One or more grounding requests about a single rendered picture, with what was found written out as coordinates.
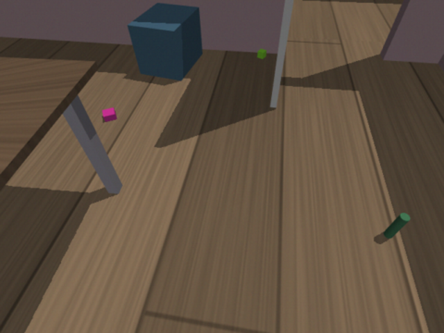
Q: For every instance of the table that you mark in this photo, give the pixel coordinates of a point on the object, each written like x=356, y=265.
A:
x=34, y=93

